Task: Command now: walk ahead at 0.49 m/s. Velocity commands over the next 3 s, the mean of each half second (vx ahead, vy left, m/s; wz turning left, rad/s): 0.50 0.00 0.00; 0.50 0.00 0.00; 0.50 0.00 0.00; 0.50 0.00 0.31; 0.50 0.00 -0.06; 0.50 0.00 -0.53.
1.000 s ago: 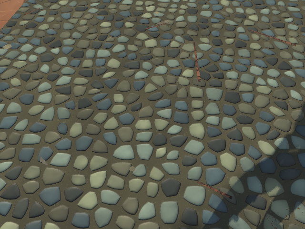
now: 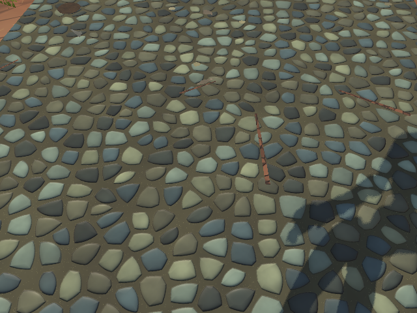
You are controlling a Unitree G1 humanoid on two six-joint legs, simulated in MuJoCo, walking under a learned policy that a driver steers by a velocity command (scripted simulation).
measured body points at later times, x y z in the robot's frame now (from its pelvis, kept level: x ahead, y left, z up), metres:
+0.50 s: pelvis +0.28 -0.08 +0.00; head +0.29 -0.10 +0.45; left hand +0.33 +0.18 -0.12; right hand +0.37 -0.35 -0.14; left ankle +0.29 +0.08 -0.66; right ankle +0.30 -0.16 -0.74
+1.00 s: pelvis +0.55 -0.01 -0.01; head +0.58 +0.00 +0.44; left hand +0.59 +0.25 -0.15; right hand +0.66 -0.28 -0.13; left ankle +0.61 +0.07 -0.74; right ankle +0.47 -0.17 -0.65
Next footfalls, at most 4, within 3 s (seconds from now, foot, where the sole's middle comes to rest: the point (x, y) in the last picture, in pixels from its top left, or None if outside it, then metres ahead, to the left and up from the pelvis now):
0.30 right None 0.34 -0.17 -0.78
0.86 left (189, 275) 0.65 0.07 -0.78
1.42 right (249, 197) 0.97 -0.16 -0.78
2.00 left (182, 146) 1.25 0.11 -0.78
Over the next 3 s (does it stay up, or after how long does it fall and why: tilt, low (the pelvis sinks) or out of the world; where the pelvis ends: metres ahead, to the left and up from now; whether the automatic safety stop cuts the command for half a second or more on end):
stays up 1.69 0.08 -0.02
